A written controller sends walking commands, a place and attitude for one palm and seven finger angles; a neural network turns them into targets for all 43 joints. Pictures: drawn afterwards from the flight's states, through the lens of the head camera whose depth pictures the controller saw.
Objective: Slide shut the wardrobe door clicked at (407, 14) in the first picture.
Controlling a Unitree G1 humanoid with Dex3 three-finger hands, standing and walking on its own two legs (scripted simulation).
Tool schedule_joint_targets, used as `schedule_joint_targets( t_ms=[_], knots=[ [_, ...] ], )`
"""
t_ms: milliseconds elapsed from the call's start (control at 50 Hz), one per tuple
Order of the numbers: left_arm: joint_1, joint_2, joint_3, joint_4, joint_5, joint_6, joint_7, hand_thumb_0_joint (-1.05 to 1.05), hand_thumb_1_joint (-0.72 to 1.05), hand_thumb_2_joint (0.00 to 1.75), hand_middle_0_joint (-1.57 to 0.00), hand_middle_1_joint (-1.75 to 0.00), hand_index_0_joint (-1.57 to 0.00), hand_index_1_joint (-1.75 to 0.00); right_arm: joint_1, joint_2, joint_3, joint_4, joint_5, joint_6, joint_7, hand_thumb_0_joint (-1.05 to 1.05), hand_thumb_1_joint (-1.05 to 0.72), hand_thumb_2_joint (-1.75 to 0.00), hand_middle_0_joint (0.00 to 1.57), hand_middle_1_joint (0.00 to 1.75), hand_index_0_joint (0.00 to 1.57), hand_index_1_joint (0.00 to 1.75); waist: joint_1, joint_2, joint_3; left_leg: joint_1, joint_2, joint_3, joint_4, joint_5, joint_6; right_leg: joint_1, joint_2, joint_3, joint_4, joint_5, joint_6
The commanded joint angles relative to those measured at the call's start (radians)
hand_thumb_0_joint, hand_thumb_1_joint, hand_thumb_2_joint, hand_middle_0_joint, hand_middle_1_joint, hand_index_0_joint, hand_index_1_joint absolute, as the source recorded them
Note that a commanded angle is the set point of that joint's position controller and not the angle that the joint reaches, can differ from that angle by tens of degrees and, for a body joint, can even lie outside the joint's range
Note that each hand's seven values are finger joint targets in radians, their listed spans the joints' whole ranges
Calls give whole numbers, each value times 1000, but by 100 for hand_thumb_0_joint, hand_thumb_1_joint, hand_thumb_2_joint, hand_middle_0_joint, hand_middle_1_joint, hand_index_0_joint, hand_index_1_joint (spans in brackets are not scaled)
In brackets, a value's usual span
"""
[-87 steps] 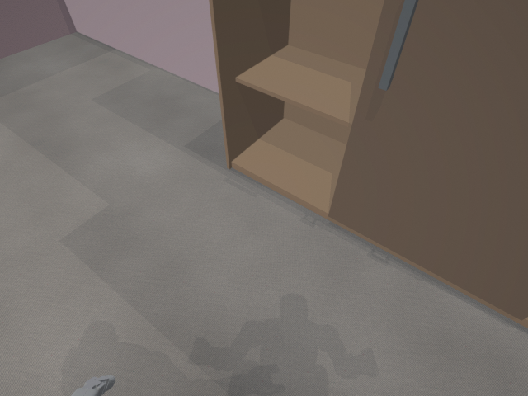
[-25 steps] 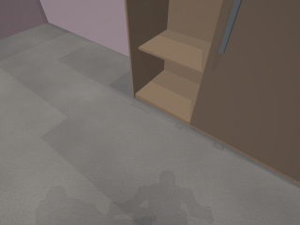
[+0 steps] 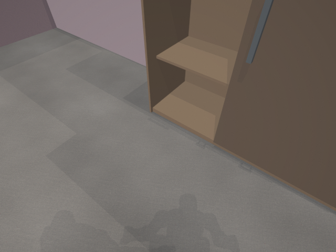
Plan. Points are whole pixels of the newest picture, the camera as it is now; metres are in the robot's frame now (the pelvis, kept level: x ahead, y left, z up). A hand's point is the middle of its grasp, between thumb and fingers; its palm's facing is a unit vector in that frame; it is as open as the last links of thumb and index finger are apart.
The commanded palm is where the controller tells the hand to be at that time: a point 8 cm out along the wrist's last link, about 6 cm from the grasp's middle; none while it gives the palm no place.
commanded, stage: walk to a spot facing it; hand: right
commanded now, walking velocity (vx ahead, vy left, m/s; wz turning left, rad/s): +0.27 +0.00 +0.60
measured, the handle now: (262, 24) +0.94 -0.35 +0.15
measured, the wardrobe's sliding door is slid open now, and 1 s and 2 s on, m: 0.62 0.62 0.62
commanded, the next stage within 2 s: none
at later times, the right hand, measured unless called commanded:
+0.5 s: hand out of the picture +0.08 -0.14 -0.16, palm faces -0.16 +0.97 -0.18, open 7.4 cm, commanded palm none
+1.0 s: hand (211, 155) +0.50 -0.14 -0.17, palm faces -0.46 +0.86 -0.21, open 7.4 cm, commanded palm none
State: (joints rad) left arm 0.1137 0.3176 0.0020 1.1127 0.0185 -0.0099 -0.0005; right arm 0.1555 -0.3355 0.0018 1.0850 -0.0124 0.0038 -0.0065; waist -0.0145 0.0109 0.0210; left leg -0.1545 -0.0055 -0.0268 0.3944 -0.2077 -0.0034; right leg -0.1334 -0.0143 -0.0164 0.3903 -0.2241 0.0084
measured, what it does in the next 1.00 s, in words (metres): walks ahead, turning left: right foot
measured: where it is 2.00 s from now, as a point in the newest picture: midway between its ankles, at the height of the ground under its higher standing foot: (165, 232)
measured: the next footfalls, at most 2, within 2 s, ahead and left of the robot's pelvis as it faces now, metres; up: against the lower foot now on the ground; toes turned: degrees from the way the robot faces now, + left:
right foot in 0.72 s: +0.38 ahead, -0.05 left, +0.00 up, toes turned +16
left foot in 1.30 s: +0.35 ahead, +0.18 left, +0.00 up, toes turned +51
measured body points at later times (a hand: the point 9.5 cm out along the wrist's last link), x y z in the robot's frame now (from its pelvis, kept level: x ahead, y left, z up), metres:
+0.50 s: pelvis +0.11 +0.04 +0.00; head +0.13 +0.05 +0.45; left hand +0.14 +0.30 -0.14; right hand +0.09 -0.19 -0.15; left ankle +0.04 +0.11 -0.74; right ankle +0.19 -0.09 -0.67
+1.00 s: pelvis +0.31 +0.00 +0.00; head +0.34 -0.02 +0.45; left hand +0.20 +0.23 -0.13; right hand +0.52 -0.19 -0.15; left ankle +0.26 +0.13 -0.64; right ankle +0.34 -0.06 -0.74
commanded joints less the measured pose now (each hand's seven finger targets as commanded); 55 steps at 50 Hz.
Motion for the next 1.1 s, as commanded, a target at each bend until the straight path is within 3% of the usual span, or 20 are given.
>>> schedule_joint_targets(
  t_ms=[0, 80, 140, 180, 200, 220, 240, 300, 340, 440, 580, 620, 660, 680, 700, 720, 740, 780, 860, 1080],
  knots=[
    [62, 135, 34, -59, 5, 5, 11, 0, 90, 90, -20, -30, -20, -30, 31, -98, -32, -72, -9, 15, 14, 0, -90, -90, 20, 30, 20, 30, 18, -48, 54, -163, 50, -96, -7, -249, 30, -28, -139, 90, -87, -296, -41],
    [106, 196, 75, -98, 0, -8, 16, 0, 90, 90, -20, -30, -20, -30, 42, -48, -50, -136, -10, 10, 33, 0, -90, -90, 20, 30, 20, 30, 30, -189, 107, -334, -8, 38, 334, -237, 9, 12, -327, 241, -190, -364, -157],
    [119, 162, 79, -111, 3, -24, 17, 0, 90, 90, -20, -30, -20, -30, 46, -20, -60, -168, -9, -6, 44, 0, -90, -90, 20, 30, 20, 30, 21, -148, 79, -315, 46, 41, 329, -288, 10, 36, -346, 150, -98, -107, -168],
    [70, 136, 78, -126, 5, -22, 16, 0, 90, 90, -20, -30, -20, -30, 199, 8, -70, -122, -12, -15, 46, 0, -90, -90, 20, 30, 20, 30, -55, -106, 36, -54, 17, 100, 161, -139, 19, -96, -264, -7, 117, -56, -94],
    [51, 88, 69, -147, -2, -21, 10, 0, 90, 90, -20, -30, -20, -30, 329, -51, -84, -84, -17, -26, 39, 0, -90, -90, 20, 30, 20, 30, -110, 82, -3, 127, 80, -39, 3, -135, 46, -257, -162, -113, 389, -143, -32],
    [8, 1, 49, -208, -7, -26, 2, 0, 90, 90, -20, -30, -20, -30, 434, -167, -110, -60, -18, -41, 20, 0, -90, -90, 20, 30, 20, 30, -136, 421, 8, 240, 344, -535, -172, -123, 150, -573, -19, -165, 707, -403, 27],
    [-55, 38, 54, -238, -1, -29, 1, 0, 90, 90, -20, -30, -20, -30, 468, -161, -106, -61, 0, -40, 0, 0, -90, -90, 20, 30, 20, 30, -142, 285, 20, 210, 394, -636, -212, -87, 204, -615, -52, -33, 784, -375, 15],
    [-54, 25, 65, -214, 1, -38, -5, 0, 90, 90, -20, -30, -20, -30, 331, -67, -85, -100, -3, -53, -1, 0, -90, -90, 20, 30, 20, 30, -66, 58, 92, 60, 311, -488, -187, -103, 235, -572, -117, 13, 798, -166, 16],
    [-7, -7, 68, -195, 4, -33, -10, 0, 90, 90, -20, -30, -20, -30, 307, -36, -80, -107, -7, -66, -3, 0, -90, -90, 20, 30, 20, 30, -26, 9, 71, 38, 269, -387, -184, 25, 215, -534, -117, 3, 755, -91, 33],
    [-9, -42, 72, -219, 0, -24, -18, 0, 90, 90, -20, -30, -20, -30, 336, -20, -83, -89, -9, -80, -4, 0, -90, -90, 20, 30, 20, 30, -15, 55, 32, 77, 206, -275, -175, 144, 194, -561, -110, -19, 669, 21, 62],
    [-141, -70, 65, -298, -5, -43, -23, 0, 90, 90, -20, -30, -20, -30, 355, -3, -87, -83, -18, -73, -16, 0, -90, -90, 20, 30, 20, 30, -55, 124, 63, 87, 187, -280, -111, 309, 175, -470, -72, -44, 383, 5, 44],
    [-112, -64, 67, -298, -9, -51, -18, 0, 90, 90, -20, -30, -20, -30, 333, -16, -95, -93, -18, -68, -18, 0, -90, -90, 20, 30, 20, 30, -43, 140, 45, 66, 183, -293, -56, 402, 168, -341, -42, -57, 283, -29, 27],
    [92, -24, 79, -240, -7, -60, 1, 0, 90, 90, -20, -30, -20, -30, 267, -31, -105, -113, -11, -68, -16, 0, -90, -90, 20, 30, 20, 30, 60, 112, -24, -51, 118, -242, 133, 461, 129, -31, -12, -63, 121, 45, 10],
    [255, 51, 95, -192, -2, -65, 17, 0, 90, 90, -20, -30, -20, -30, 264, -5, -107, -122, -3, -69, -9, 0, -90, -90, 20, 30, 20, 30, 120, 17, -126, -172, 59, -194, 333, 343, 98, 238, -98, -1, 100, 70, -8],
    [379, 174, 125, -164, 14, -70, 22, 0, 90, 90, -20, -30, -20, -30, 302, 58, -104, -139, 13, -65, 7, 0, -90, -90, 20, 30, 20, 30, 141, -294, -238, -396, -83, -38, 690, -238, 35, 425, -431, 392, 40, 102, -105],
    [378, 175, 112, -169, 5, -59, 21, 0, 90, 90, -20, -30, -20, -30, 288, 61, -98, -156, 7, -66, 8, 0, -90, -90, 20, 30, 20, 30, 117, -294, -231, -471, -54, -59, 890, -379, 30, 338, -542, 544, -88, 28, -167],
    [288, 135, 105, -201, 1, -50, 15, 0, 90, 90, -20, -30, -20, -30, 244, 46, -100, -171, 0, -58, 9, 0, -90, -90, 20, 30, 20, 30, 87, -175, -106, -477, 12, -56, 946, -338, 34, 163, -530, 496, -139, -147, -192],
    [157, 9, 71, -218, 3, -65, 20, 0, 90, 90, -20, -30, -20, -30, 190, 57, -110, -167, -17, -40, 27, 0, -90, -90, 20, 30, 20, 30, 29, -171, 41, -487, 70, -27, 978, -185, 15, -50, -427, 295, -174, -103, -129],
    [153, -35, 56, -197, 0, -81, 31, 0, 90, 90, -20, -30, -20, -30, 227, 103, -103, -161, -17, 8, 42, 0, -90, -90, 20, 30, 20, 30, -27, -149, -9, -411, 85, 27, 907, -74, -17, -83, -323, -43, -105, 375, -98],
    [263, 3, 67, -150, 6, -48, 34, 0, 90, 90, -20, -30, -20, -30, -42, 100, -91, -252, -19, 49, 44, 0, -90, -90, 20, 30, 20, 30, 36, -128, 39, -493, 102, 97, 579, 7, -47, 81, -340, -192, -53, 536, -124]
  ],
)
